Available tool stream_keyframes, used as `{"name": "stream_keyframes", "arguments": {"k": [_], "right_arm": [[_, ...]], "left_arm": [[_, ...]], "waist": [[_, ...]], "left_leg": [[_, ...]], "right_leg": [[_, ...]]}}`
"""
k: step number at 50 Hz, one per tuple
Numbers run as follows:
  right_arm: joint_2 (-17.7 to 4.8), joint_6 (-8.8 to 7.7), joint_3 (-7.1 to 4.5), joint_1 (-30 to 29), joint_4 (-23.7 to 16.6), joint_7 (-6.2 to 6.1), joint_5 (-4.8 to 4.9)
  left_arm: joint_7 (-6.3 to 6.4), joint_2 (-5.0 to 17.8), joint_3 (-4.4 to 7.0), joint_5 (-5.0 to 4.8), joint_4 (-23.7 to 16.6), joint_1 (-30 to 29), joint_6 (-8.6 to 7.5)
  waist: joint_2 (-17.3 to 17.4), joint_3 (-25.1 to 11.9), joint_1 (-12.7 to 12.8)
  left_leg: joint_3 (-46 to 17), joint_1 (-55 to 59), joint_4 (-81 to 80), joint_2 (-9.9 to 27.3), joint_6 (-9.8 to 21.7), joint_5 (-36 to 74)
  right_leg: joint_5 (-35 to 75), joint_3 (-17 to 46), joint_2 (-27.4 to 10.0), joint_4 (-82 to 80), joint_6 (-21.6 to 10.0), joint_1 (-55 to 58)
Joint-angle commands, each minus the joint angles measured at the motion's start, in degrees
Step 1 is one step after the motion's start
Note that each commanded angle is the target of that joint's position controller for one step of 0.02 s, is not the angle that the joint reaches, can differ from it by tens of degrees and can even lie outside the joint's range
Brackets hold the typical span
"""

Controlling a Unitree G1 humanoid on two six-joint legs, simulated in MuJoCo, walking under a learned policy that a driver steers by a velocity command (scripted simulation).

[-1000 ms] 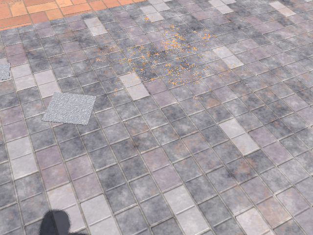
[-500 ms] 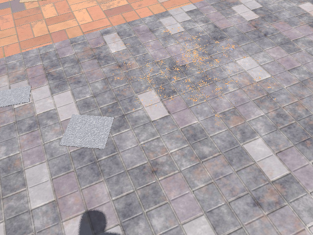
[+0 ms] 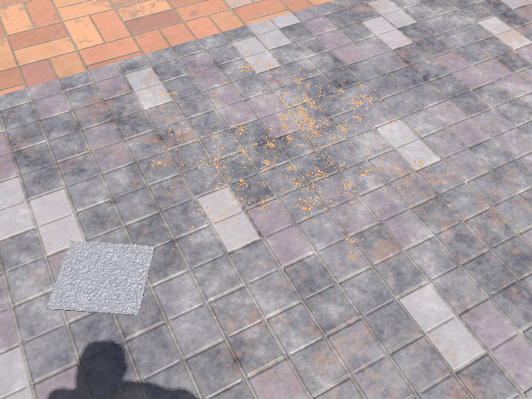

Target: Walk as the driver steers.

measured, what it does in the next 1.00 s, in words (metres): walks ahead, turning left: right foot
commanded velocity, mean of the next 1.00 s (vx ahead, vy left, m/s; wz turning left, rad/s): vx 0.23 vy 0.00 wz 0.34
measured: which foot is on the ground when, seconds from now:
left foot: down 0.00-1.00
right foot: up 0.00-0.12, down 0.14-0.52, up 0.54-1.00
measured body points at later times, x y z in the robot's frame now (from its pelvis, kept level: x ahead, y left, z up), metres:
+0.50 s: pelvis +0.07 -0.01 -0.02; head +0.09 +0.01 +0.43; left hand +0.18 +0.29 -0.13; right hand +0.21 -0.28 -0.12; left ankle +0.03 +0.09 -0.73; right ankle +0.14 -0.14 -0.75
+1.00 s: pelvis +0.23 +0.05 -0.01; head +0.24 +0.10 +0.44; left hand +0.39 +0.36 -0.09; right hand +0.27 -0.23 -0.12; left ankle +0.03 +0.09 -0.75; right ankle +0.43 -0.02 -0.72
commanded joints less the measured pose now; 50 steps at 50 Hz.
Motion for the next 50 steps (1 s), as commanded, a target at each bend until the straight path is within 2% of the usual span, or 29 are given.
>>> {"name": "stream_keyframes", "arguments": {"k": [1,4,6,7,8,9,10,11,13,16,19,20,21,22,24,25,26,27,28,29,30,31,32,33,35,38,46,48,50], "right_arm": [[-8.67,-0.06,-1.84,-3.41,-2.9,-0.87,0.1],[-9.04,0.93,-1.78,-2.9,-1.11,-0.81,0.48],[-8.21,1.47,-1.42,-4.29,-0.49,-0.91,1.36],[-6.43,1.47,-0.81,-2.44,0.28,-0.98,1.37],[-4.84,1.08,-0.22,1.0,0.57,-1.03,-0.04],[-2.89,0.92,0.3,7.86,2.05,-0.96,-0.45],[-3.18,1.45,0.66,4.88,1.92,-1.39,-0.04],[-5.01,2.37,0.31,1.03,0.74,-1.72,0.47],[-7.87,4.15,-0.62,-2.33,-0.68,-2.47,0.96],[-7.78,5.26,-1.17,-1.63,-1.74,-2.69,1.36],[-7.1,6.3,-1.9,-2.85,-2.65,-2.07,1.79],[-6.76,6.85,-2.11,-3.39,-3.08,-1.87,2.02],[-6.34,7.35,-2.2,-2.29,-2.86,-1.72,2.35],[-6.09,7.74,-2.28,-0.54,-2.12,-1.47,2.51],[-6.19,8.06,-2.94,4.57,0.02,-0.8,1.92],[-6.13,8.09,-3.36,8.18,1.8,-0.57,1.62],[-6.28,7.87,-3.82,12.27,3.96,-0.51,1.43],[-9.27,7.26,-4.67,16.67,5.01,-1.15,1.36],[-15.92,5.31,-4.88,12.95,0.96,-1.27,0.83],[-15.11,3.38,-4.62,7.44,-1.34,-1.5,-0.84],[-13.35,2.04,-3.93,3.22,-2.16,-2.02,-0.33],[-11.88,1.49,-3.54,2.11,-2.28,-2.28,0.62],[-11.24,1.44,-3.35,2.65,-1.82,-2.48,1.23],[-10.36,1.29,-3.06,4.53,-1.38,-2.67,1.31],[-8.86,0.85,-2.68,8.85,-0.32,-2.89,1.45],[-8.61,0.81,-2.68,12.62,0.6,-3.19,1.56],[-8.21,1.73,-2.9,17.84,2.77,-3.59,2.07],[-8.27,2.12,-2.98,17.85,3.13,-3.62,2.14],[-9.08,2.44,-3.26,16.29,2.96,-3.62,2.09]], "left_arm": [[-0.35,2.26,0.34,-0.05,-1.57,3.28,-0.05],[-0.5,3.83,0.9,0.09,-2.76,0.22,0.14],[-0.54,4.02,1.23,0.58,-2.64,1.09,0.07],[-0.33,5.21,1.6,1.0,-2.37,1.89,-0.07],[0.23,8.43,2.19,1.19,-2.81,2.12,-0.08],[0.76,8.7,2.16,1.11,-2.98,0.39,0.51],[0.64,4.27,1.31,0.48,-3.13,-0.68,1.02],[0.41,3.45,1.21,0.13,-3.33,-2.08,1.31],[0.55,6.42,2.19,0.19,-3.67,-2.47,1.53],[1.54,7.89,3.13,0.12,-2.47,0.77,1.75],[2.87,8.32,3.54,0.44,-2.72,0.69,2.17],[3.07,8.86,3.73,0.69,-2.84,-0.43,2.12],[3.03,9.33,3.99,0.37,-3.08,-2.55,2.06],[2.78,9.8,4.2,-0.34,-3.46,-5.81,2.0],[1.95,10.19,4.44,-1.87,-3.43,-9.81,2.2],[1.7,8.77,4.14,-1.98,-3.23,-10.64,2.32],[1.54,6.09,3.63,-1.57,-3.04,-10.84,2.35],[0.77,1.81,2.56,-1.18,-3.51,-11.51,2.29],[0.33,0.34,2.07,-1.5,-6.68,-14.28,1.41],[0.15,4.54,2.88,-3.01,-8.05,-17.13,-0.31],[0.18,7.65,3.8,-3.24,-6.99,-15.02,-1.42],[0.41,8.4,4.26,-1.77,-4.98,-12.24,-1.97],[0.6,7.88,4.33,-0.29,-3.7,-11.33,-2.35],[0.28,7.04,4.27,0.11,-3.25,-11.36,-2.59],[-0.5,4.99,3.83,-0.41,-3.11,-11.8,-2.98],[-1.13,3.83,3.49,-0.78,-3.73,-13.93,-3.35],[-3.54,2.3,1.64,-1.37,-7.5,-23.7,-5.15],[-4.01,2.82,1.52,-1.56,-7.81,-23.57,-5.58],[-3.98,4.35,1.99,-1.56,-7.24,-20.11,-5.8]], "waist": [[6.65,-7.14,1.91],[6.6,-6.29,1.29],[6.1,-6.15,2.91],[4.36,-6.51,3.05],[-0.35,-8.96,0.81],[-7.07,-11.79,-3.08],[-7.02,-11.93,-0.81],[-5.71,-10.06,0.21],[-4.75,-8.18,1.52],[-6.26,-11.03,2.07],[-8.09,-12.21,3.69],[-6.15,-11.38,3.42],[-4.63,-11.21,2.26],[-4.7,-10.27,0.74],[-6.67,-8.52,-2.82],[-5.74,-7.74,-4.5],[-1.05,-6.33,-5.77],[12.31,-3.18,-6.93],[19.51,0.7,-4.81],[14.61,3.71,-3.86],[12.85,5.48,-0.81],[10.53,4.58,0.41],[9.15,3.06,0.37],[8.58,1.76,0.02],[7.94,-0.23,-0.72],[8.71,-0.68,-1.76],[10.58,3.1,-5.95],[11.24,3.42,-5.56],[12.8,2.2,-3.13]], "left_leg": [[-4.73,-2.35,-3.74,14.21,8.67,30.52],[-7.45,-0.22,-1.66,15.94,8.57,23.23],[-8.18,-0.23,2.29,14.94,6.72,16.51],[-7.95,-0.98,5.07,12.44,4.03,12.07],[-6.07,-3.25,9.07,8.61,0.91,4.38],[-4.44,-8.74,10.05,5.15,-1.8,-9.95],[-3.94,-8.26,9.92,5.2,-3.16,-13.14],[-4.02,-8.49,9.66,5.1,-3.39,-11.53],[-4.49,-10.56,12.42,4.5,-2.93,-7.65],[-4.11,-12.21,19.6,4.12,-3.51,-7.49],[-3.4,-16.36,35.16,4.53,-4.35,-26.86],[-4.12,-16.92,37.76,5.9,-4.64,-28.87],[-4.24,-15.0,35.9,7.33,-4.4,-26.7],[-3.43,-9.9,31.98,7.82,-3.55,-22.51],[1.27,0.65,23.16,5.32,-1.31,-12.75],[3.86,5.8,19.41,3.1,-0.3,-10.53],[3.55,9.68,16.19,1.78,0.96,-13.49],[-11.54,11.92,5.04,9.88,5.37,-26.7],[-43.07,7.99,-8.46,23.12,14.07,-42.43],[-48.58,4.06,-15.33,25.71,15.99,-47.32],[-44.14,4.07,-14.43,24.43,13.16,-41.04],[-37.48,5.4,-11.63,21.84,10.09,-32.06],[-32.17,6.15,-10.68,19.34,7.88,-25.54],[-28.58,7.01,-10.31,17.5,6.88,-20.11],[-24.26,10.43,-9.59,15.78,6.26,-10.55],[-21.51,12.33,-8.63,14.49,5.7,-3.85],[-21.74,13.84,-5.06,15.32,6.71,4.94],[-21.89,14.28,-3.86,16.05,6.4,9.48],[-21.22,13.97,-1.19,16.53,5.38,21.02]], "right_leg": [[8.1,-0.28,0.55,-7.7,0.18,12.01],[5.16,0.35,1.26,-12.71,-0.82,13.04],[7.1,-0.54,2.28,-19.94,-2.42,17.35],[15.22,0.69,1.42,-24.86,-3.56,21.88],[31.97,5.6,-3.9,-23.47,-5.31,28.32],[33.51,9.98,-8.57,-21.32,-10.5,34.59],[25.34,10.27,-8.42,-22.1,-12.01,32.57],[17.79,9.2,-6.58,-22.89,-10.87,30.1],[15.37,7.53,-5.69,-22.85,-9.73,29.01],[24.92,9.58,-10.29,-22.57,-12.53,32.07],[29.2,13.67,-17.91,-25.43,-17.64,31.73],[26.94,12.75,-18.51,-26.84,-17.83,29.82],[15.83,10.41,-17.33,-29.14,-16.27,26.86],[2.63,7.21,-15.0,-31.88,-14.22,21.29],[-16.31,1.14,-10.97,-33.68,-10.41,12.26],[-21.83,-2.36,-9.06,-31.08,-8.34,8.3],[-26.22,-6.72,-6.43,-23.02,-5.81,3.94],[-28.14,-12.65,-1.24,-3.37,-2.04,-5.27],[-26.91,-5.08,5.39,9.28,-0.6,-18.43],[-20.79,2.09,3.26,12.04,-2.29,-20.16],[-13.27,2.86,1.95,10.98,-2.98,-20.03],[-7.55,2.69,0.79,9.03,-2.63,-17.97],[-3.38,2.4,0.61,6.26,-2.0,-15.16],[0.36,1.96,1.18,4.77,-1.51,-12.74],[6.06,1.26,2.49,0.89,-0.97,-11.24],[10.56,1.08,3.8,-5.52,-0.38,-10.05],[11.23,-1.2,4.83,-18.23,-0.17,-6.92],[9.71,-2.34,5.3,-19.99,-1.32,-4.01],[7.01,-3.77,6.53,-21.3,-3.28,2.84]]}}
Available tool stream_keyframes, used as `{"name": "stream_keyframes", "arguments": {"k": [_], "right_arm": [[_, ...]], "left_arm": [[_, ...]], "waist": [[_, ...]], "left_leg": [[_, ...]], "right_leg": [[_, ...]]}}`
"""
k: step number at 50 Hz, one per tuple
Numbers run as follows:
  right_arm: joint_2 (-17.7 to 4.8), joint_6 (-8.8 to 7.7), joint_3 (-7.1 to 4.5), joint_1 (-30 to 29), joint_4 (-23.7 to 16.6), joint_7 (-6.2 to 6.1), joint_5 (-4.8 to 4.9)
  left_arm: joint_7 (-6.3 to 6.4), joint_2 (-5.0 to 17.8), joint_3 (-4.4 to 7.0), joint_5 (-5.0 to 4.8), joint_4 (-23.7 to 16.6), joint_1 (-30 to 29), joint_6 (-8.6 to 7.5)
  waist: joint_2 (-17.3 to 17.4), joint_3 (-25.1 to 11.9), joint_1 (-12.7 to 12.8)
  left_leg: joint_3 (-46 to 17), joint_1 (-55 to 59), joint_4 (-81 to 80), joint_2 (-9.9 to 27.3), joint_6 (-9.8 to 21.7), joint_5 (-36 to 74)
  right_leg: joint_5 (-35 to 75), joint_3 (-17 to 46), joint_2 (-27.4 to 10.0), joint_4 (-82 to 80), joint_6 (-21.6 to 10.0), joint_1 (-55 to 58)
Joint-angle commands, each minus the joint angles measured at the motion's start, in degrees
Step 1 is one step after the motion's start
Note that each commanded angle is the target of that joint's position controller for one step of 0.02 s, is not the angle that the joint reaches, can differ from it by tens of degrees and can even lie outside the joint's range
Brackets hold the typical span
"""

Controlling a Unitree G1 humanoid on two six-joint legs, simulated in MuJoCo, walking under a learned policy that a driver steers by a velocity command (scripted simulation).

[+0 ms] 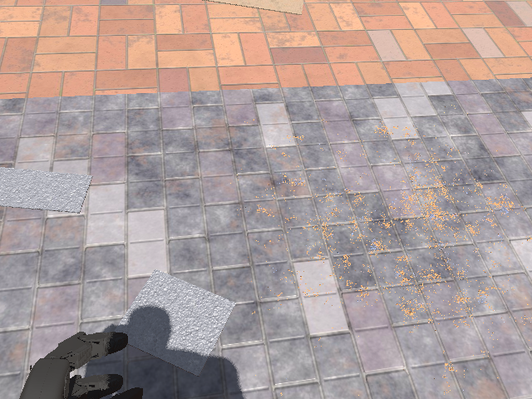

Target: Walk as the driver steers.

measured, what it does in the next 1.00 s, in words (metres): walks ahead: right foot, then left foot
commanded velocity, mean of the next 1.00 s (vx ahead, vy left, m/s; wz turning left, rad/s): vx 0.47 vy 0.00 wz -0.17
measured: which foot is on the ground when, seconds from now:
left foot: down 0.00-0.08, up 0.10-0.50, down 0.52-1.00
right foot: up 0.00-0.04, down 0.06-0.52, up 0.54-1.00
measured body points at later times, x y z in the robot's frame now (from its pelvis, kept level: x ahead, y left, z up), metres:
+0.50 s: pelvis +0.30 +0.01 +0.00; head +0.33 +0.02 +0.44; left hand +0.26 +0.29 -0.14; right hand +0.54 -0.21 -0.08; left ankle +0.45 +0.14 -0.72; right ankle +0.16 -0.13 -0.74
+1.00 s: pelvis +0.56 +0.00 -0.01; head +0.59 -0.02 +0.44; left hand +0.82 +0.19 -0.10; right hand +0.52 -0.29 -0.14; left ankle +0.45 +0.14 -0.73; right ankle +0.68 -0.13 -0.72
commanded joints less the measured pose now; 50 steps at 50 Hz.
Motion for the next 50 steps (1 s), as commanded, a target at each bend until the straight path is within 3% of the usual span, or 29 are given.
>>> {"name": "stream_keyframes", "arguments": {"k": [1,2,3,4,5,6,7,8,10,12,15,17,20,22,24,25,26,27,28,29,30,31,32,34,39,42,46,48,50], "right_arm": [[-10.39,0.06,-2.53,0.7,-1.92,-0.22,-0.05],[-10.17,0.1,-2.35,-0.66,-2.37,-0.09,-0.22],[-9.45,-0.1,-1.87,-2.98,-3.83,0.13,-1.02],[-2.86,-0.91,-0.15,3.61,-4.2,0.55,-1.1],[-4.99,-1.91,-0.31,4.48,-3.44,0.58,0.43],[-9.55,-2.45,-1.59,-2.19,-4.71,0.8,1.71],[-9.85,-2.85,-1.52,-7.34,-5.87,0.93,1.6],[-9.06,-3.1,-1.62,-10.29,-6.48,1.02,0.6],[-7.01,-2.58,-1.75,-9.19,-6.21,1.3,0.02],[-4.64,-2.08,-1.15,-9.72,-6.66,1.45,-0.15],[-4.04,-2.44,-0.4,-16.41,-9.29,1.74,-1.15],[-3.23,-2.97,0.24,-21.58,-10.61,2.35,-0.98],[-4.1,-3.23,0.31,-27.38,-12.58,3.11,-0.28],[-5.7,-3.39,-0.14,-29.15,-13.82,3.48,-0.21],[-7.62,-3.72,-0.9,-27.11,-13.65,3.63,-0.22],[-9.16,-3.85,-1.8,-22.32,-12.46,3.46,-0.3],[-12.05,-3.89,-3.23,-13.76,-10.32,2.97,-0.54],[-16.96,-3.58,-4.44,-3.81,-9.4,2.24,-1.52],[-19.18,-3.07,-4.7,-2.72,-8.16,2.8,-1.94],[-12.54,-3.11,-3.14,-4.79,-9.02,2.94,-1.62],[-10.1,-3.33,-2.29,-8.7,-9.32,2.79,-1.24],[-8.89,-3.57,-1.81,-12.62,-9.51,2.87,-1.45],[-7.36,-3.78,-1.51,-15.3,-9.32,2.98,-1.59],[-6.44,-4.6,-1.55,-17.41,-8.64,2.94,-2.06],[-8.35,-5.16,-2.52,-17.13,-6.36,1.95,-2.03],[-9.95,-4.6,-2.98,-16.49,-5.58,1.37,-1.78],[-11.95,-2.79,-3.59,-14.88,-4.39,0.49,-0.72],[-13.3,-1.83,-4.03,-15.63,-4.55,0.07,0.34],[-14.07,-0.87,-4.39,-17.54,-5.39,-0.25,1.29]], "left_arm": [[0.13,6.84,1.73,0.11,-4.65,-3.33,-1.59],[0.68,8.91,2.74,0.31,-2.58,4.54,-1.51],[1.22,11.09,3.33,1.04,-0.43,16.27,-1.33],[1.44,15.77,4.65,1.57,1.85,25.92,-0.76],[0.82,10.93,3.27,0.55,3.74,26.5,-0.71],[1.07,7.78,2.29,-0.18,3.25,21.46,-0.5],[1.37,6.46,1.8,0.11,2.68,17.3,-0.12],[1.36,5.27,1.32,0.68,2.67,14.77,0.11],[1.33,4.14,0.71,1.62,2.94,13.15,-0.09],[1.41,4.96,0.8,0.92,3.91,13.59,-0.45],[1.88,7.48,1.32,0.43,4.81,14.91,-0.38],[2.12,8.3,1.42,0.03,5.27,16.35,-0.01],[2.24,9.79,1.62,-0.81,7.05,21.44,0.51],[2.4,10.26,1.69,-1.11,7.9,23.04,1.28],[2.63,11.35,1.97,-0.93,8.1,23.24,2.18],[2.7,11.34,1.82,-0.75,7.94,22.57,2.5],[2.69,9.48,1.04,-0.02,7.62,22.88,2.59],[2.67,4.88,-0.66,1.88,5.65,23.76,2.53],[2.5,-0.22,-1.97,-0.24,5.44,31.82,1.58],[2.6,7.11,-0.28,-1.78,6.41,28.12,1.33],[2.65,9.24,0.53,-2.24,4.96,23.04,1.24],[2.97,8.39,0.53,-1.7,4.81,20.91,1.45],[3.05,7.69,0.83,-0.9,4.76,20.2,1.92],[2.76,5.32,0.8,-1.08,4.89,21.57,3.34],[2.24,3.32,0.61,-0.4,1.87,16.41,4.89],[0.98,2.58,0.07,-0.13,0.21,11.47,4.42],[-0.43,2.86,0.02,0.72,-3.34,5.53,4.32],[-0.94,4.62,0.87,0.72,-4.12,7.18,4.59],[-0.87,7.87,2.69,0.54,-2.53,15.79,4.85]], "waist": [[12.94,1.93,3.79],[12.23,-3.65,7.89],[10.37,-12.44,13.3],[-6.47,-23.5,12.27],[-12.79,-23.68,12.02],[-8.12,-11.66,11.73],[-2.84,-5.3,10.52],[-0.1,-1.09,8.86],[-2.26,-0.26,5.89],[-2.94,0.91,5.02],[-1.8,2.59,6.19],[-1.4,3.07,7.88],[-1.08,3.19,10.05],[-0.96,3.54,9.48],[-1.68,2.23,7.44],[-1.58,-0.49,4.34],[-0.8,-6.4,0.33],[7.54,-16.75,-2.63],[23.92,-24.51,1.65],[15.12,-18.37,-0.09],[11.83,-10.55,0.31],[7.68,-6.99,2.07],[7.53,-4.0,3.61],[8.34,-2.53,5.83],[5.28,1.55,6.45],[4.52,2.98,4.91],[4.54,4.12,3.61],[6.31,1.76,5.42],[6.72,-3.25,10.38]], "left_leg": [[-5.83,-1.83,5.44,13.09,4.74,48.63],[-3.39,-3.64,13.85,10.67,3.24,57.28],[-2.97,-13.56,27.09,8.75,1.84,50.33],[1.11,-35.0,50.06,-1.02,-2.74,17.46],[-1.75,-43.0,58.93,-3.09,-2.72,-9.28],[-0.99,-47.41,61.76,0.72,-2.28,-6.35],[1.85,-46.5,59.87,3.69,-1.86,-1.46],[3.83,-44.99,56.4,5.66,-1.91,1.48],[4.68,-39.85,52.08,8.15,-2.06,4.15],[6.16,-39.71,47.54,9.26,-2.96,4.95],[8.11,-40.75,35.64,9.68,-4.27,14.03],[9.94,-37.28,25.71,7.99,-4.21,21.96],[10.06,-34.71,18.77,6.17,-4.14,26.99],[9.0,-34.87,15.62,5.46,-3.35,24.5],[9.32,-30.57,13.69,4.36,-2.43,20.56],[10.39,-23.26,12.1,3.21,-1.32,19.2],[9.88,-10.32,12.78,4.33,0.45,19.37],[-2.75,6.24,14.67,16.81,3.94,19.4],[-27.81,18.06,5.56,27.08,11.53,5.57],[-26.48,13.31,2.55,24.61,9.38,-0.08],[-16.91,6.56,2.07,22.91,7.25,2.83],[-10.86,-0.3,0.76,20.71,6.39,9.41],[-5.62,-5.38,-1.1,18.71,5.96,13.88],[0.6,-10.63,-4.62,17.19,5.99,18.09],[11.03,-11.14,-8.4,17.11,6.82,24.97],[16.92,-10.47,-9.04,15.97,5.77,25.57],[21.99,-6.99,-3.21,16.44,4.17,41.58],[22.68,-3.97,2.62,16.97,2.81,51.48],[23.37,-3.91,15.72,15.6,0.72,59.25]], "right_leg": [[-3.49,-2.89,2.31,-2.02,-3.22,6.33],[-1.14,-3.22,2.38,-3.06,-5.5,17.59],[-1.18,4.07,-4.61,0.28,-9.45,36.23],[-9.97,29.33,-19.75,-0.63,-18.44,59.88],[-17.06,43.89,-24.23,-9.96,-19.96,59.24],[-20.75,35.94,-21.81,-11.66,-17.27,49.39],[-17.53,27.74,-19.29,-13.28,-15.64,39.85],[-12.07,22.6,-16.88,-15.11,-14.9,32.0],[-6.86,16.79,-13.93,-18.31,-14.35,24.75],[-3.28,13.1,-13.55,-20.77,-15.17,21.27],[1.21,7.67,-11.94,-22.44,-14.83,19.74],[2.72,3.89,-9.72,-22.25,-13.04,18.57],[1.36,4.81,-11.42,-20.97,-12.07,21.85],[1.83,6.75,-13.44,-18.28,-11.13,25.86],[4.94,8.36,-14.54,-14.02,-9.95,28.35],[11.04,7.25,-12.98,-7.95,-8.71,27.74],[11.93,5.26,-9.65,3.25,-6.84,23.42],[-5.03,1.97,-4.69,22.77,-4.27,12.56],[-33.94,3.1,1.99,38.9,-2.29,-4.17],[-32.75,7.56,-1.09,44.81,-2.44,-9.32],[-27.35,6.43,-3.37,45.2,-2.93,-11.93],[-22.68,5.6,-5.74,43.49,-2.55,-9.77],[-19.71,5.64,-7.18,40.61,-2.27,-8.0],[-16.39,5.42,-8.62,38.78,-1.84,-3.47],[-6.88,5.65,-9.01,28.91,-0.59,-8.35],[0.99,2.65,-8.23,18.52,-0.84,-6.55],[1.34,-2.53,-5.57,9.91,-1.96,-3.51],[-2.96,-4.21,-3.25,8.48,-3.61,-0.16],[-5.1,-6.35,0.81,5.59,-6.15,10.08]]}}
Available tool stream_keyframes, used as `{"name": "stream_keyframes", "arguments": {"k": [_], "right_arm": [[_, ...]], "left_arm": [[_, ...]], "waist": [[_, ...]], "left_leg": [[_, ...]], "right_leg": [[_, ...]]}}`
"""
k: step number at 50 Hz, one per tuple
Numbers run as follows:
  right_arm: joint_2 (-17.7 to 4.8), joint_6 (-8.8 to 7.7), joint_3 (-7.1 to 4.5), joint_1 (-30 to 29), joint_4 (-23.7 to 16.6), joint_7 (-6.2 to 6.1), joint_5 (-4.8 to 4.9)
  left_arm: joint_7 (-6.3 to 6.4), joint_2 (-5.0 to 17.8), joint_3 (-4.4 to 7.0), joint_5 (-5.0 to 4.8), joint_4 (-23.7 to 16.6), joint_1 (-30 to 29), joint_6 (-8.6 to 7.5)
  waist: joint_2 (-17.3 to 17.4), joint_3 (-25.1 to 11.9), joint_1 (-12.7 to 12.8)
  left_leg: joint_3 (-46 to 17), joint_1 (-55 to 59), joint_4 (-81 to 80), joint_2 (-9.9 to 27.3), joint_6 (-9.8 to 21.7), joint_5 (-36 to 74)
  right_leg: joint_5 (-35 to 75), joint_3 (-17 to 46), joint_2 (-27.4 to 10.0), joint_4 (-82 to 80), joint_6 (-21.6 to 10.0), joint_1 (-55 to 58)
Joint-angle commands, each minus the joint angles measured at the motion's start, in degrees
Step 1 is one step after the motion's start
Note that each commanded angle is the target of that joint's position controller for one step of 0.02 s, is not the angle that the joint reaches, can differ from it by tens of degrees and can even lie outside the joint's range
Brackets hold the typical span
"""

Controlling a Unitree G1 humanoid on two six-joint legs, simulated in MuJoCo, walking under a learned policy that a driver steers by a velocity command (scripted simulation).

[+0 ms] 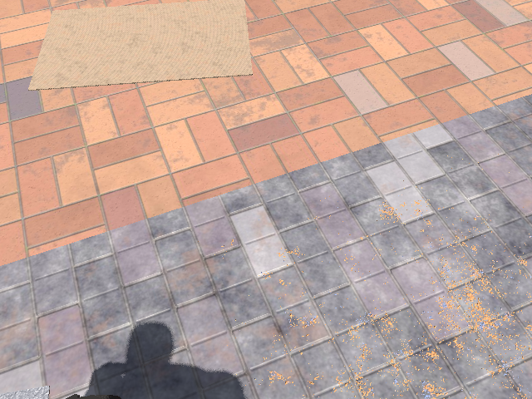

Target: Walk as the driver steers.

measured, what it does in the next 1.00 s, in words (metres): walks ahead, turning left: right foot, then left foot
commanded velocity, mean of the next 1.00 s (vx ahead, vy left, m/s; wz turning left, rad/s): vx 0.06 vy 0.00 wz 0.24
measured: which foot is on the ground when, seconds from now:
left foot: down 0.00-0.04, up 0.06-0.56, down 0.58-1.00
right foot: up 0.00-0.02, down 0.04-0.60, up 0.62-1.00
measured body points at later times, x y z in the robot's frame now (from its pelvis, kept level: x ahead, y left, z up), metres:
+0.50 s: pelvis +0.12 -0.01 +0.01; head +0.15 +0.00 +0.46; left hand +0.28 +0.26 -0.10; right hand +0.23 -0.29 -0.11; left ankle +0.11 +0.14 -0.70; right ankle +0.15 -0.09 -0.73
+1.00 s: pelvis +0.15 +0.02 +0.01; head +0.18 +0.04 +0.46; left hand +0.22 +0.34 -0.09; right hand +0.38 -0.22 -0.08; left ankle +0.11 +0.13 -0.73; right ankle +0.21 -0.11 -0.70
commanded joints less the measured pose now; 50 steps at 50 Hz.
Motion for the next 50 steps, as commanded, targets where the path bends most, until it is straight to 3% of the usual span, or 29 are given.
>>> {"name": "stream_keyframes", "arguments": {"k": [1,2,3,4,5,6,7,9,11,14,17,20,24,27,28,29,30,31,32,33,34,35,36,42,46,50], "right_arm": [[-10.27,0.4,-2.32,-4.8,-4.69,-0.57,1.11],[-5.41,0.04,-0.74,-1.22,-5.89,-0.18,-1.86],[-2.36,-0.61,0.54,4.47,-6.31,0.57,-3.92],[-7.03,-1.13,-0.1,4.4,-6.69,1.18,-1.45],[-8.88,-1.14,-0.45,-1.16,-7.37,1.16,0.75],[-8.4,-0.47,-0.43,-3.28,-6.74,0.33,0.36],[-8.3,0.67,-0.57,-3.53,-5.68,-0.48,-0.38],[-7.26,2.19,-0.61,-1.1,-4.6,-0.85,-1.11],[-4.7,2.37,0.06,0.57,-3.55,-0.99,-1.16],[-3.86,2.61,0.77,-1.99,-3.36,-0.97,-0.9],[-6.68,3.43,0.07,-5.55,-4.66,-0.85,-0.17],[-7.01,4.0,-0.27,-7.82,-6.16,-0.81,-0.19],[-5.45,3.79,-0.2,-7.45,-6.68,-0.01,-0.2],[-4.68,3.69,-0.23,-4.64,-5.89,1.26,0.09],[-4.69,3.67,-0.34,-2.9,-5.28,1.76,0.11],[-6.28,3.64,-0.76,-2.39,-5.39,1.99,-0.24],[-11.58,3.75,-2.09,-2.18,-6.09,1.46,-0.75],[-17.6,3.8,-3.49,-2.09,-6.83,1.0,-1.32],[-14.23,3.03,-2.76,-0.05,-7.42,1.11,-2.64],[-12.94,2.24,-2.47,-1.96,-7.6,1.08,-2.63],[-12.07,1.9,-2.56,-4.89,-8.11,0.79,-1.58],[-10.77,1.99,-2.18,-6.46,-8.54,0.49,-0.37],[-10.17,2.29,-1.88,-6.96,-8.8,0.13,-0.01],[-11.91,3.89,-2.53,-6.04,-9.6,-0.78,-0.31],[-12.55,4.6,-2.65,-7.78,-10.5,-0.52,-0.5],[-12.04,5.09,-2.38,-10.36,-11.48,-0.42,-0.03]], "left_arm": [[0.78,11.01,4.78,0.03,0.15,16.01,-0.13],[2.37,16.62,5.95,0.06,0.26,17.89,0.33],[2.75,19.2,5.38,1.23,-3.27,13.64,0.38],[1.61,17.6,5.05,1.38,-5.1,13.2,0.15],[1.49,13.7,4.18,0.78,-5.3,9.9,-0.13],[1.83,9.8,3.06,-0.29,-4.95,6.1,-0.3],[2.21,6.49,1.79,-0.37,-4.74,4.08,-0.36],[2.42,5.44,1.07,1.53,-3.75,2.81,-0.66],[2.72,4.44,0.55,2.61,-1.89,2.76,-1.66],[3.6,5.56,0.72,2.83,0.12,1.97,-1.65],[4.42,8.29,1.46,2.48,1.09,1.89,-0.44],[5.17,8.77,1.8,1.6,1.83,2.92,0.9],[5.9,8.6,2.04,1.14,1.93,2.64,2.05],[6.19,9.34,2.47,0.3,1.67,1.36,3.13],[6.31,9.47,2.61,-0.28,1.62,0.76,3.53],[6.27,9.13,2.73,-0.91,2.36,2.45,3.66],[5.93,7.26,2.47,0.18,1.82,3.35,3.28],[5.73,4.75,1.78,2.26,-1.4,-1.38,2.49],[5.61,6.6,2.22,2.11,-1.85,-4.64,1.95],[5.3,7.55,2.71,0.71,-1.09,-3.37,1.89],[5.51,7.41,2.9,0.24,0.09,-1.84,1.99],[5.82,7.94,3.1,0.5,0.59,-1.38,2.17],[5.92,7.83,3.18,0.61,0.68,-1.37,2.2],[5.57,6.05,2.53,0.08,0.22,-2.85,1.56],[5.05,6.97,2.68,-0.13,0.24,-2.6,1.21],[4.21,7.88,3.06,-0.39,0.61,0.08,0.13]], "waist": [[3.89,-9.78,11.34],[-8.43,-13.89,9.22],[-14.83,-22.11,3.57],[-7.08,-31.15,6.72],[-1.99,-23.37,6.86],[2.02,-15.26,5.39],[1.71,-12.22,4.16],[-1.59,-10.72,2.07],[-2.06,-11.53,1.29],[-3.04,-11.72,2.43],[-3.59,-8.68,4.22],[-3.28,-5.44,5.52],[-3.11,-6.45,5.2],[-4.06,-8.83,3.19],[-4.48,-9.16,1.92],[-3.19,-8.46,1.45],[6.6,-8.74,3.1],[19.94,-7.02,2.92],[12.9,-10.6,-0.52],[9.26,-10.19,1.2],[7.04,-9.45,2.69],[6.87,-8.82,3.13],[7.34,-9.02,3.64],[9.07,-8.81,2.59],[10.77,-8.15,2.34],[12.19,-8.02,3.47]], "left_leg": [[-2.5,-6.26,23.56,9.67,3.86,52.08],[-2.7,-21.0,41.69,4.84,-0.09,13.87],[-12.19,-34.77,60.24,-4.55,-3.5,-21.08],[-22.15,-38.45,65.1,-3.74,-3.2,-19.09],[-20.89,-42.0,63.17,-0.98,-1.89,-12.92],[-19.69,-42.66,57.95,2.32,-1.54,-7.94],[-19.85,-39.02,53.45,4.52,-1.5,-5.41],[-18.99,-29.51,48.81,4.74,-1.69,-1.51],[-19.11,-25.46,40.99,5.08,-2.08,1.12],[-19.23,-22.89,30.12,5.38,-2.37,5.77],[-18.47,-25.27,27.47,4.74,-2.35,5.7],[-18.36,-30.44,27.99,4.69,-2.1,0.86],[-16.31,-30.38,25.59,3.53,-1.69,-2.63],[-12.93,-24.35,16.44,1.01,-0.25,2.04],[-11.78,-20.8,9.92,-0.07,0.99,7.4],[-13.96,-16.91,2.6,0.17,3.11,16.38],[-25.88,-9.3,0.02,8.18,6.91,32.15],[-42.22,-2.89,1.47,19.93,17.56,53.83],[-42.55,-1.34,1.45,20.99,22.41,53.91],[-37.77,-1.18,2.11,17.91,20.09,52.06],[-34.43,-1.12,2.99,14.61,16.9,49.36],[-33.31,-1.36,3.13,13.63,15.29,48.55],[-32.32,-3.01,3.04,12.46,14.85,49.24],[-33.75,-4.59,3.34,9.84,14.51,43.29],[-37.5,-9.24,3.69,9.2,14.44,38.7],[-42.5,-10.36,5.78,7.56,12.83,34.56]], "right_leg": [[4.86,-2.52,6.25,-6.88,-4.35,22.36],[29.81,12.03,-4.37,-5.24,-8.03,36.8],[52.64,35.1,-16.3,-3.28,-19.79,47.76],[36.32,40.66,-19.3,-10.32,-24.34,49.78],[21.6,34.12,-17.02,-13.44,-21.08,42.95],[14.95,27.01,-13.82,-14.37,-16.58,34.04],[13.54,22.43,-11.63,-15.35,-14.2,26.59],[16.7,16.27,-8.93,-17.57,-12.9,16.46],[22.87,11.18,-7.89,-18.13,-12.57,15.19],[19.17,7.94,-7.86,-19.16,-11.22,16.94],[4.02,9.56,-9.8,-21.71,-11.49,18.74],[-3.55,12.3,-12.62,-22.29,-12.28,22.82],[8.56,10.91,-14.46,-18.57,-12.21,28.57],[19.71,6.93,-13.74,-13.27,-10.27,30.59],[19.54,5.14,-12.71,-10.76,-8.57,29.87],[13.82,2.86,-10.39,-7.24,-4.93,27.34],[0.98,-2.62,-5.44,3.46,0.38,17.6],[-28.3,-4.5,4.72,14.24,5.48,0.04],[-35.44,3.35,5.14,25.0,5.86,-3.64],[-31.89,5.63,3.78,28.75,5.47,-5.01],[-28.01,6.18,3.05,28.87,5.61,-6.18],[-25.32,6.65,2.33,27.79,6.13,-6.8],[-23.01,6.56,2.53,27.66,6.75,-4.68],[-17.14,6.29,4.32,13.96,8.64,0.49],[-16.91,6.78,5.32,7.33,8.45,6.69],[-15.08,6.99,6.03,-3.27,7.0,12.76]]}}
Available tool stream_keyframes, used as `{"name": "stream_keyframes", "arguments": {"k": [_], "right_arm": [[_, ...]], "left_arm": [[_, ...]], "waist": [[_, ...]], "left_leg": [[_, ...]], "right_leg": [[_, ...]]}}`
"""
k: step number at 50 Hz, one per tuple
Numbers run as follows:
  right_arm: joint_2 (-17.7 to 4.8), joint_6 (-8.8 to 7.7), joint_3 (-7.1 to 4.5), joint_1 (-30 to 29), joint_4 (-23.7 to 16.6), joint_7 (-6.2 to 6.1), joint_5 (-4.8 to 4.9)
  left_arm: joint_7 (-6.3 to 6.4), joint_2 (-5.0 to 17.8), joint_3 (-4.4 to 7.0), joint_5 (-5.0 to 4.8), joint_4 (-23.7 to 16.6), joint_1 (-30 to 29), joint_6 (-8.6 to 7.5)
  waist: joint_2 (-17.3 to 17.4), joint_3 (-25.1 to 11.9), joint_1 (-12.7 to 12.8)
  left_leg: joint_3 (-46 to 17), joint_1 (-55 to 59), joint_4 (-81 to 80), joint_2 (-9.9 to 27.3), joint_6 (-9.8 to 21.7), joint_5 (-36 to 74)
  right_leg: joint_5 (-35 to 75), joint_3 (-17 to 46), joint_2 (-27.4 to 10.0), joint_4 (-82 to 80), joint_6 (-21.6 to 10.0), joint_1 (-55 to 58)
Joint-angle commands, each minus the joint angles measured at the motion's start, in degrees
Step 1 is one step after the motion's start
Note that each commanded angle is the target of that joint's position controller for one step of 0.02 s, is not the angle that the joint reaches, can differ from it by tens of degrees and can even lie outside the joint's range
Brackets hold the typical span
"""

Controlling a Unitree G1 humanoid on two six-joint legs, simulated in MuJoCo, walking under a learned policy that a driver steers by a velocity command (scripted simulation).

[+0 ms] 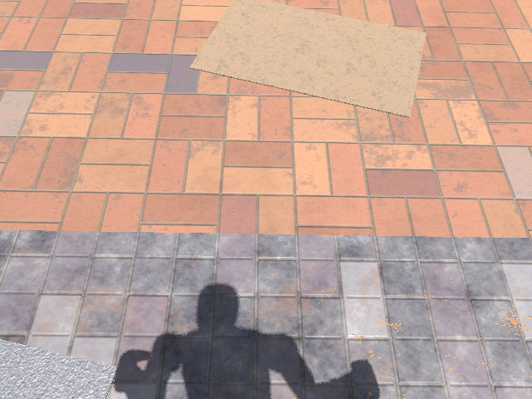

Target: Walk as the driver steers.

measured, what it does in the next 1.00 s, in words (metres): steps on the spot: right foot, then left foot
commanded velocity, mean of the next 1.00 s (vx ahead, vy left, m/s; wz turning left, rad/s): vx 0.00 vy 0.00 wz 0.13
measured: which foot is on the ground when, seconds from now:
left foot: down 0.00-0.06, up 0.08-0.36, down 0.38-1.00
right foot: up 0.00-0.04, down 0.06-1.00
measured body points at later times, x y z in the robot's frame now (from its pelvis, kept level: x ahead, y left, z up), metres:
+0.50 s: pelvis +0.00 +0.00 +0.00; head +0.02 +0.01 +0.45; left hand +0.08 +0.28 -0.13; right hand +0.15 -0.25 -0.12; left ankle -0.03 +0.12 -0.74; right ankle +0.02 -0.14 -0.74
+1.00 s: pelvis +0.01 +0.01 +0.00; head +0.01 +0.02 +0.45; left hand +0.04 +0.29 -0.14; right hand +0.11 -0.24 -0.14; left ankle -0.03 +0.12 -0.74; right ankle +0.02 -0.14 -0.74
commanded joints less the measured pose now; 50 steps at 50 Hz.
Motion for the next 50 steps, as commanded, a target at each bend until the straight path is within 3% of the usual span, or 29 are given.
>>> {"name": "stream_keyframes", "arguments": {"k": [1,2,3,4,5,6,8,9,12,14,16,18,19,20,21,22,23,25,28,37,50], "right_arm": [[-9.24,-0.08,-2.07,-3.56,-4.33,-0.44,0.47],[-8.06,0.0,-1.63,-3.12,-4.43,-0.71,0.43],[-5.25,-0.15,-0.75,0.09,-4.26,-0.72,-0.64],[-3.46,-0.68,-0.31,3.43,-4.37,-0.72,-0.9],[-7.96,-1.22,-1.46,3.75,-4.54,-0.74,-1.33],[-11.08,-1.13,-2.64,3.29,-3.28,-0.76,-0.48],[-9.21,-0.18,-2.63,2.93,-1.75,-1.16,-0.45],[-7.4,0.03,-2.09,2.64,-1.77,-1.07,-0.46],[-3.72,-0.34,-0.53,0.71,-2.54,-0.69,-0.29],[-2.18,-0.63,0.45,-0.74,-2.7,-0.35,-0.54],[-3.38,-0.78,0.2,-0.09,-1.9,-0.19,-0.13],[-3.56,-0.82,0.01,3.38,0.17,0.02,-0.41],[-5.1,-0.77,-0.16,3.27,0.12,-0.08,-0.93],[-8.14,-0.6,-0.58,4.01,-0.34,-0.53,-1.46],[-8.54,-0.56,-0.49,2.0,0.59,-0.15,-1.9],[-4.55,-1.0,0.4,-0.12,-0.42,0.64,-1.93],[-3.13,-1.45,0.85,0.11,0.27,1.0,-2.38],[-4.16,-2.37,0.77,0.69,1.28,1.18,-2.2],[-3.46,-3.13,1.23,2.37,2.9,0.96,-1.88],[-3.1,-3.34,1.75,2.74,5.99,0.77,-1.55],[-2.55,-3.2,2.34,4.41,10.71,0.56,-1.33]], "left_arm": [[-0.62,6.07,1.74,-0.12,-2.65,2.94,-1.73],[-0.77,6.65,1.96,0.2,-1.98,4.53,-1.97],[-0.57,9.94,2.51,1.24,-2.36,5.39,-1.93],[-0.31,13.03,2.73,2.42,-2.88,3.91,-1.44],[-0.54,11.27,2.19,2.98,-2.8,4.86,-1.73],[-0.52,8.64,1.36,2.43,-3.48,2.45,-2.04],[-0.3,6.05,0.46,0.81,-3.48,-0.68,-1.89],[-0.11,5.65,0.05,0.56,-2.99,-0.52,-1.76],[0.44,5.24,-0.46,0.95,-1.19,1.57,-1.28],[0.48,6.76,-0.22,0.94,-0.56,2.17,-0.74],[0.32,8.36,0.06,0.66,0.17,3.77,-0.26],[0.06,7.69,-0.41,-0.13,0.81,3.64,-0.19],[-0.18,6.78,-0.82,-0.12,1.61,5.73,-0.7],[-0.69,5.35,-1.45,1.24,1.51,6.54,-1.52],[-0.9,2.57,-1.96,1.54,1.84,8.12,-1.98],[-0.76,4.25,-1.92,2.09,2.26,5.22,-1.89],[-0.7,4.89,-1.67,1.87,2.58,3.68,-1.73],[-0.06,5.2,-1.54,1.37,3.52,3.9,-0.99],[0.25,5.02,-1.54,1.21,5.13,4.86,-0.66],[0.7,5.11,-1.47,0.97,9.73,5.41,-0.37],[1.36,4.88,-1.79,0.8,14.02,6.75,-0.04]], "waist": [[10.48,-8.13,2.52],[9.26,-8.39,2.97],[0.81,-10.68,1.43],[-12.48,-8.4,-1.54],[-13.21,-9.1,-0.13],[-8.55,-6.83,-0.21],[-6.84,-4.45,-0.49],[-7.4,-4.01,-0.16],[-9.27,-5.15,0.99],[-10.58,-5.82,2.34],[-10.73,-6.18,3.06],[-9.11,-5.65,0.87],[-7.04,-5.84,1.2],[-0.82,-7.99,2.28],[8.51,-8.43,5.31],[6.11,-6.95,3.3],[5.18,-5.42,2.62],[5.11,-2.8,2.37],[4.42,-2.09,2.43],[0.89,-2.42,2.22],[0.53,-2.31,2.15]], "left_leg": [[-14.86,6.98,-1.34,11.88,8.16,24.21],[-13.82,4.68,0.48,9.82,5.9,18.56],[-8.93,-0.7,8.43,5.41,2.83,5.37],[-0.92,-12.36,18.51,-4.82,-0.64,-21.85],[0.02,-14.4,31.59,-2.01,-3.17,-26.7],[-0.37,-14.68,37.44,-0.36,-3.82,-22.42],[0.24,-14.94,38.61,0.34,-5.28,-15.83],[0.53,-14.05,38.01,0.25,-5.98,-13.66],[4.99,-9.89,25.18,2.3,-6.86,-11.37],[8.2,-4.62,15.03,4.04,-6.89,-11.61],[10.0,-0.72,6.85,3.64,-6.5,-7.83],[11.3,6.53,-7.72,2.96,-4.5,3.75],[8.38,11.24,-10.43,4.79,-2.84,9.77],[2.12,16.49,-8.11,11.02,-0.65,22.28],[0.97,10.31,-5.65,12.95,3.35,18.37],[1.03,6.6,-6.85,11.66,4.18,10.16],[1.91,5.07,-7.46,10.17,3.0,5.63],[2.81,2.9,-7.61,8.7,1.3,5.09],[3.61,2.37,-6.83,7.99,0.65,7.01],[4.73,3.06,-6.12,6.87,0.85,9.66],[6.69,3.07,-5.91,5.45,0.42,10.14]], "right_leg": [[6.8,-1.42,0.39,-12.29,-1.47,5.11],[14.71,-1.09,-1.45,-17.98,-2.66,10.27],[23.19,7.97,-11.27,-19.13,-6.06,17.5],[38.56,20.68,-21.11,-18.82,-15.24,20.61],[36.21,27.58,-27.34,-20.31,-23.23,16.45],[30.96,22.24,-24.02,-20.33,-22.44,14.43],[22.78,13.19,-17.09,-20.01,-17.2,13.02],[24.23,11.2,-15.88,-20.03,-16.98,12.56],[25.71,6.54,-13.42,-19.81,-16.84,14.86],[26.44,5.76,-13.32,-19.2,-16.78,14.66],[27.24,6.91,-14.01,-18.21,-16.96,14.76],[26.33,6.1,-12.93,-16.53,-14.92,12.35],[23.75,5.81,-12.13,-16.23,-12.05,9.5],[18.75,2.73,-9.67,-12.61,-8.5,5.93],[7.34,-2.55,-4.86,-13.82,-5.19,8.57],[7.55,-2.91,-4.59,-13.51,-3.1,11.39],[9.12,-3.1,-4.29,-13.33,-2.59,11.59],[11.68,-2.87,-4.44,-12.76,-3.07,11.41],[13.27,-2.56,-4.77,-13.08,-3.47,11.78],[15.29,-2.48,-4.92,-13.53,-2.8,12.79],[15.6,-2.79,-4.77,-13.61,-3.03,12.78]]}}
Keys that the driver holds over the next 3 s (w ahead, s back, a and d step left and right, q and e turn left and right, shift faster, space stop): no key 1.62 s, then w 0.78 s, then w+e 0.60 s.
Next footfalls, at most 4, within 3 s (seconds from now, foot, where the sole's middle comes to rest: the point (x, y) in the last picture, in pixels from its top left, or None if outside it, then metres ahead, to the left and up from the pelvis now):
0.06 right None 0.06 -0.13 -0.78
0.38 left None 0.01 0.13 -0.78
2.32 left None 0.42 0.14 -0.78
2.86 right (299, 291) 0.73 -0.09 -0.78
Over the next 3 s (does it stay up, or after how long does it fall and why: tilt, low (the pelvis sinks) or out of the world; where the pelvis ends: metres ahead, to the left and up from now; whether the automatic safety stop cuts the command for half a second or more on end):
stays up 0.64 -0.02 -0.01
